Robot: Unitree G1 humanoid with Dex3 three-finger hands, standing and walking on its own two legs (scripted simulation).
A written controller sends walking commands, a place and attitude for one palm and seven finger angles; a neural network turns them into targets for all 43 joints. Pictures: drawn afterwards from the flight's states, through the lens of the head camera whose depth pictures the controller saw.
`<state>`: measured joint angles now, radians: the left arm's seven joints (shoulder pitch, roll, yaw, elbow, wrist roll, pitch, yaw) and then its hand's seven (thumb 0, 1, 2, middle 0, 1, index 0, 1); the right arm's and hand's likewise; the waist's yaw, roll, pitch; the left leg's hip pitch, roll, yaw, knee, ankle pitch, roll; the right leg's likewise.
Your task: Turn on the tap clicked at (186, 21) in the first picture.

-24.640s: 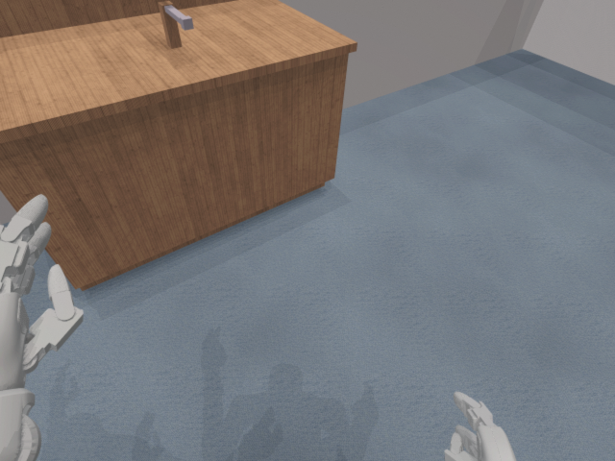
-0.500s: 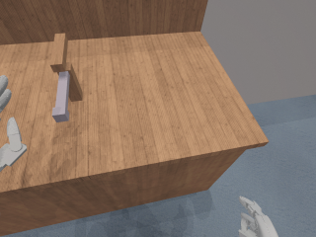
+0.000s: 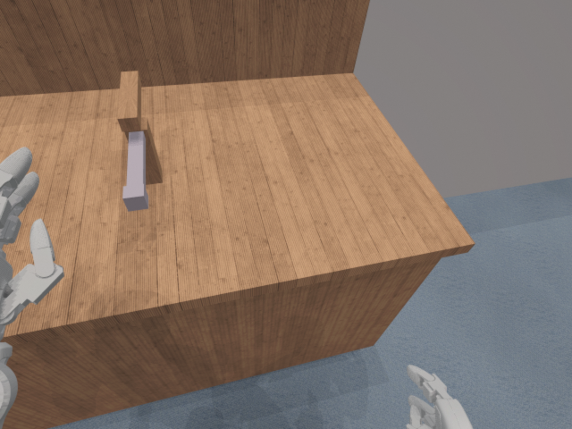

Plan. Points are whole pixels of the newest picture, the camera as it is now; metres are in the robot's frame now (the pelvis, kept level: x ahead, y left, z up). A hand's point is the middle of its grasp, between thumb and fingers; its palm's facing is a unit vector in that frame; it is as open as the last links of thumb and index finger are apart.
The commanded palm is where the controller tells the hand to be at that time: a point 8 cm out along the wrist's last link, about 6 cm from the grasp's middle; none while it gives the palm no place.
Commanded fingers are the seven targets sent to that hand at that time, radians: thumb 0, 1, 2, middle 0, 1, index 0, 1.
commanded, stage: come to a stop and stand still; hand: left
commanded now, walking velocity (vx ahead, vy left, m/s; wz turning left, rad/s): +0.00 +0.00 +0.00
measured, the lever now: (136, 197) +0.39 +0.26 +0.09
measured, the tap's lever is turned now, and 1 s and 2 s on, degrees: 0 0 0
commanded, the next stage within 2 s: look again from close up in 0.92 s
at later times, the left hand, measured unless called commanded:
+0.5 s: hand (104, 236) +0.28 +0.24 +0.15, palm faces +0.27 -0.88 -0.39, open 7.5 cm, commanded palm +0.22 +0.27 +0.18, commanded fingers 0.00 0.90 0.90 -0.20 -0.30 -0.20 -0.30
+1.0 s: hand (82, 227) +0.28 +0.26 +0.16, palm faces +0.34 -0.89 -0.31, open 7.5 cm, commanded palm +0.22 +0.29 +0.18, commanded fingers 0.00 0.90 0.90 -0.20 -0.30 -0.20 -0.30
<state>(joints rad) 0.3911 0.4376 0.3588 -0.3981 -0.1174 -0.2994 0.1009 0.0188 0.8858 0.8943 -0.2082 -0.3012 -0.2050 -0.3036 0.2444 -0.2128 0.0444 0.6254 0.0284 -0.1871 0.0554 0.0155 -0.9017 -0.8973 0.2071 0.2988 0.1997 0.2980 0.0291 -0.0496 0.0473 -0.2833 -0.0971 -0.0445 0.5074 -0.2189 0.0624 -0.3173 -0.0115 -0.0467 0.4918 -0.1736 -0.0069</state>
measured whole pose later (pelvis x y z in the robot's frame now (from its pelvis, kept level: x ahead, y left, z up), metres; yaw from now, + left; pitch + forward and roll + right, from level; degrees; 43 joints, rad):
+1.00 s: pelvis +0.04 +0.02 +0.00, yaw -4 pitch -1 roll -2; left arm 0.38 0.35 0.34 -0.46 -0.05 -0.21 0.09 0.02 0.89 0.89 -0.21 -0.30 -0.20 -0.30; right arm 0.18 -0.18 0.04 0.55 0.01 -0.11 -0.02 0.01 -0.90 -0.90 0.21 0.30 0.20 0.30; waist 0.05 -0.04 0.05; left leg -0.18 -0.07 0.02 0.47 -0.27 0.09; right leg -0.22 0.01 0.02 0.41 -0.18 0.02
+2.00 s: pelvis +0.03 -0.07 +0.00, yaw -5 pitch +1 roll +0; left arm 0.44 0.39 0.38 -0.50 -0.09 -0.17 0.08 0.02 0.89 0.89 -0.21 -0.30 -0.21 -0.30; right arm 0.20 -0.21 -0.01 0.55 0.02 -0.09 -0.02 0.01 -0.90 -0.90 0.21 0.30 0.20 0.30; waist 0.01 -0.01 0.03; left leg -0.23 0.05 0.00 0.51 -0.29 -0.03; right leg -0.26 0.13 -0.01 0.42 -0.17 -0.11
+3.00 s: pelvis +0.04 +0.04 +0.00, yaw -4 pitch -1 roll -1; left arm 0.32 0.37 0.39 -0.47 -0.04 -0.24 0.11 0.02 0.89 0.89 -0.21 -0.30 -0.20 -0.30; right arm 0.21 -0.17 0.03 0.58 0.00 -0.16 0.01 0.02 -0.90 -0.90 0.21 0.30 0.20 0.30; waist 0.06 -0.07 0.07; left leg -0.17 -0.10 0.07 0.45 -0.27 0.12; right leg -0.24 -0.02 0.00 0.55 -0.26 -0.01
